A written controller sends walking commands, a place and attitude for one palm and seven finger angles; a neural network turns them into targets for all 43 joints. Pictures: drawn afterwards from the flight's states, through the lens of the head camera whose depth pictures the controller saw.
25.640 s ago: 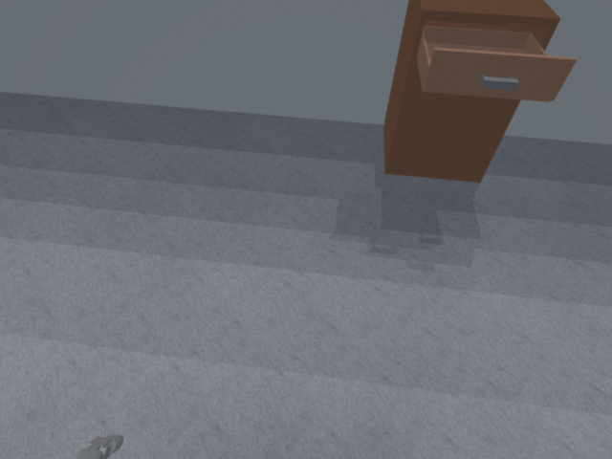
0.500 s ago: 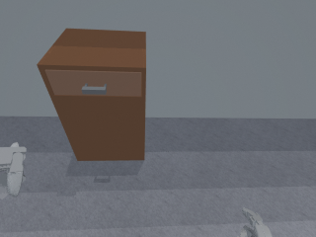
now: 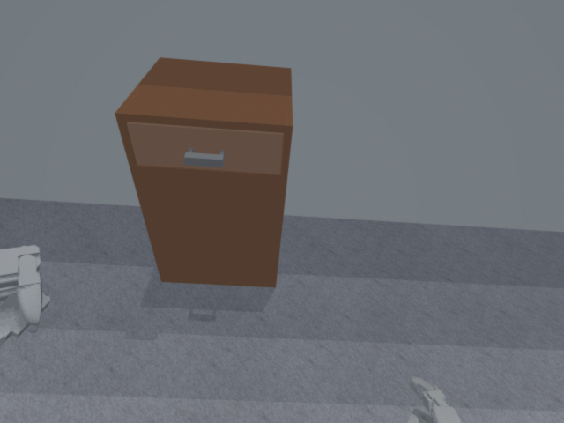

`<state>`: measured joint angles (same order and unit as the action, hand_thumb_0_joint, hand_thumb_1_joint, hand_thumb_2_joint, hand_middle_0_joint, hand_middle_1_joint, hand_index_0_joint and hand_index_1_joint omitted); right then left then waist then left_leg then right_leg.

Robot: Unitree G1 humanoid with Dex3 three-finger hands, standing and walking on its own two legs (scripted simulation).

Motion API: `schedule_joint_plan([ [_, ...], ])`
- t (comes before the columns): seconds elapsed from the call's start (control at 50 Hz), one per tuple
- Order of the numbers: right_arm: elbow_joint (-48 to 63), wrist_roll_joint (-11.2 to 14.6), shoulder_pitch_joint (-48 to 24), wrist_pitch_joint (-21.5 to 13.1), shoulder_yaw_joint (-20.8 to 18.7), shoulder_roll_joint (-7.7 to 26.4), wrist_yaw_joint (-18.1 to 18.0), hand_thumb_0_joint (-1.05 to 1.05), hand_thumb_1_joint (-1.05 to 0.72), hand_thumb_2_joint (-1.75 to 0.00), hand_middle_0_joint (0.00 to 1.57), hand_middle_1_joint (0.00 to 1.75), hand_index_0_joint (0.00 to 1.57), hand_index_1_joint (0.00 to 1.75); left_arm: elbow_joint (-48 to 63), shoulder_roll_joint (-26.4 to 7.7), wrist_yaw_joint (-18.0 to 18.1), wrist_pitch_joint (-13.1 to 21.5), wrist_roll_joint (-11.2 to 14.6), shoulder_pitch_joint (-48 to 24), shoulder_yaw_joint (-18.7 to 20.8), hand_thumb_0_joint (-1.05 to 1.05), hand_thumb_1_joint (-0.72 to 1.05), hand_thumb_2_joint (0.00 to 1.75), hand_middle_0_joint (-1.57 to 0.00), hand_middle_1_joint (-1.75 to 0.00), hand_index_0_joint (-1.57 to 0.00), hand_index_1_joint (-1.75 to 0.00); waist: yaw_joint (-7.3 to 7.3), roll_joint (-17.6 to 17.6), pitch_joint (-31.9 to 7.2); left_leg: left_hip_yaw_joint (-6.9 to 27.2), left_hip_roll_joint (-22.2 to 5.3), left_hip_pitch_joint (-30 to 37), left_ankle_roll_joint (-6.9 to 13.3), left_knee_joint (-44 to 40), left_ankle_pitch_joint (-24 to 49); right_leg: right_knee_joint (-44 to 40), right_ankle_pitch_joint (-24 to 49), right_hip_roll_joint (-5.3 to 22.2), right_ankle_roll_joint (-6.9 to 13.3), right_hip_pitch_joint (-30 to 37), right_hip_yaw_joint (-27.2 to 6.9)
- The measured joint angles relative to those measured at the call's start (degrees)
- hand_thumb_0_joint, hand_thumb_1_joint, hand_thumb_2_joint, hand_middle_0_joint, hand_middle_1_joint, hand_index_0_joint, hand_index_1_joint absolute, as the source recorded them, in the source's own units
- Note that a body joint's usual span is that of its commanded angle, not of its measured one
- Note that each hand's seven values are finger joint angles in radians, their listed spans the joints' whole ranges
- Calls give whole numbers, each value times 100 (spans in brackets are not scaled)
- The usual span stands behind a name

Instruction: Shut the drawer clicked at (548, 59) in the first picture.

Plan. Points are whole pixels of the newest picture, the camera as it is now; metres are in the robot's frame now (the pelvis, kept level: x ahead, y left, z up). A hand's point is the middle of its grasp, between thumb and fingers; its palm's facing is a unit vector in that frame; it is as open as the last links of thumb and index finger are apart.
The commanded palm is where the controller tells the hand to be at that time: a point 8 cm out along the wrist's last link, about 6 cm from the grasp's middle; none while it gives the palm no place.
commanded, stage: stop stepping back and stand still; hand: left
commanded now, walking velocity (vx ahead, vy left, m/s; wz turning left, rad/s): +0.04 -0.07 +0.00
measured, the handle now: (205, 155) +0.83 +0.27 -0.09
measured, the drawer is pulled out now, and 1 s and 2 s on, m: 0.00 0.00 0.00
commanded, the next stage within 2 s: let the arm hang, fingers relaxed in 0.24 s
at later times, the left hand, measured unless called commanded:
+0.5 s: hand (110, 386) +0.18 +0.26 -0.05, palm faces +0.18 -0.91 -0.38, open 3.1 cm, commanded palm none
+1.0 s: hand out of the picture -0.06 +0.21 -0.16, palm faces +0.07 -0.96 -0.26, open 6.1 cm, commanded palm none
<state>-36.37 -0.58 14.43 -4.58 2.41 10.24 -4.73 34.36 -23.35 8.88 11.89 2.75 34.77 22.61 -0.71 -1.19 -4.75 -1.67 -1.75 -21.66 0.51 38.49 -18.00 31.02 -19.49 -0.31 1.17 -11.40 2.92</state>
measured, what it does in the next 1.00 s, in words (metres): steps on the spot: left foot, then right foot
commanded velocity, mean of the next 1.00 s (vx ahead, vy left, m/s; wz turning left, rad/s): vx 0.00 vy -0.02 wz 0.00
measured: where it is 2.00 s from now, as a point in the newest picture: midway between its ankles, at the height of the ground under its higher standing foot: outside the picture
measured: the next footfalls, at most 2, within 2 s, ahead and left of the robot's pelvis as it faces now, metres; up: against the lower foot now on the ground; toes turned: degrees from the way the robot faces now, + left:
left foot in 0.02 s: +0.05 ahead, +0.11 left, +0.00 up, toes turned +3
right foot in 0.18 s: +0.07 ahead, -0.10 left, +0.00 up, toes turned -1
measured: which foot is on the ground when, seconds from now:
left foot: up 0.00-0.00, down 0.02-1.00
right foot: down 0.00-0.02, up 0.04-0.16, down 0.18-1.00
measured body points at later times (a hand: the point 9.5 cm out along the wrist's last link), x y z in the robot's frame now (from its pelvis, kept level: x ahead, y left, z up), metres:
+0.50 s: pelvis +0.00 +0.01 -0.01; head -0.01 -0.01 +0.44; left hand +0.17 +0.30 -0.02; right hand +0.13 -0.24 -0.13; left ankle +0.01 +0.11 -0.73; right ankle +0.03 -0.10 -0.73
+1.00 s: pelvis -0.02 +0.01 +0.01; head +0.00 +0.00 +0.46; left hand -0.07 +0.26 -0.14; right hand -0.02 -0.22 -0.15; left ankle +0.01 +0.11 -0.73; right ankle +0.03 -0.10 -0.73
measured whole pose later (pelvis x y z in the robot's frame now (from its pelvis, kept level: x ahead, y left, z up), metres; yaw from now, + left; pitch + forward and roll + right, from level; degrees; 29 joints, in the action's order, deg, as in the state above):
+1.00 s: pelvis -0.02 +0.01 +0.01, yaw +2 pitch -1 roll +0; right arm -62.2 -1.2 17.5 1.6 -0.5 9.9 -0.8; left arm -63.9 -12.7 1.1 -0.7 -0.7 19.7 1.2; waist -0.4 1.1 2.7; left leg -0.8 1.1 -13.7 1.8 25.2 -10.4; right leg 23.6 -8.9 0.2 1.2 -13.6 3.5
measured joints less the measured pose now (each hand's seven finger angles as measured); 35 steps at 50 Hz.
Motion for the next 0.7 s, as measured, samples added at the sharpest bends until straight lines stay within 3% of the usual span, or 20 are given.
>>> schedule_joint_plan([
  [0.04,-53,23,8,-47,-68,126,-78,1,-90,-90,20,30,21,30,-318,208,50,-65,-23,-338,-37,1,89,90,-141,-159,-141,-160,79,47,44,70,40,108,97,-283,190,521,-254,89,-85,-207,28],
  [0.12,-133,-7,-107,-163,-50,11,-50,2,-90,-90,20,30,20,30,-704,393,31,-236,-93,-581,-118,1,90,90,-141,-159,-141,-160,154,-152,371,-102,235,297,138,-463,484,1280,-630,88,-117,-652,-256],
  [0.18,-16,-27,-38,-274,60,-125,69,2,-90,-90,20,30,20,30,-307,188,-32,-250,-133,-249,-171,2,90,90,-140,-159,-141,-160,248,-253,535,-91,216,435,75,-711,640,545,-285,36,-110,-558,-150],
  [0.24,96,-50,51,-258,85,-133,164,2,-90,-90,20,30,20,30,199,-19,-102,-91,-176,171,-188,2,90,90,-140,-159,-140,-160,287,-169,595,4,83,345,5,-525,466,132,593,-96,52,-433,-32],
  [0.28,52,-58,79,-197,20,-70,177,2,-90,-90,20,30,21,30,379,-81,-127,18,-177,306,-186,2,89,90,-140,-159,-141,-160,233,-69,529,85,48,159,-30,-157,-12,32,582,-170,134,-449,1],
  [0.34,-91,-24,59,-69,-98,51,131,2,-90,-90,20,30,21,30,323,-59,-86,117,-135,309,-94,1,89,90,-141,-159,-141,-160,165,29,430,59,47,135,-28,121,-36,-111,586,-190,126,-447,-14],
  [0.38,-355,-9,65,-211,-300,265,351,1,-90,-90,20,30,20,30,-620,-29,-308,93,-308,-222,-393,1,89,90,-140,-159,-141,-160,167,227,271,124,93,105,33,79,356,105,486,-107,52,-635,108],
  [0.44,-844,-23,-163,30,-439,562,464,1,-90,-90,20,30,20,30,-2976,391,-600,-707,-414,-1186,-1015,0,90,90,-138,-157,-138,-158,157,467,136,131,272,72,164,80,-133,612,252,85,-64,-919,129],
  [0.52,-1137,-97,-332,275,-339,483,453,1,-91,-90,20,30,20,30,-5775,919,-726,-1458,-473,-1790,-1568,0,91,90,-129,-149,-129,-149,214,347,288,13,348,239,183,-46,-36,697,195,162,-85,-865,3],
  [0.6,-1316,-116,-279,404,-203,222,465,1,-91,-90,20,30,20,30,-7367,1254,-834,-1540,-434,-1764,-2102,1,91,90,-116,-136,-116,-137,236,-7,566,1,308,513,134,-441,201,330,434,109,-21,-615,-10],
  [0.62,-1378,-117,-242,435,-190,159,462,1,-91,-90,20,30,20,30,-7616,1276,-676,-1484,-482,-1761,-2068,1,91,90,-113,-135,-113,-133,220,-74,621,31,288,541,120,-532,269,201,510,86,-6,-562,21],
  [0.7,-1683,-122,-92,586,-173,37,459,1,-91,-90,20,30,20,30,-8376,1038,-746,-1399,-412,-1731,-2073,1,91,90,-98,-124,-99,-117,84,-118,770,126,223,575,80,-863,525,-315,834,7,38,-419,116],
])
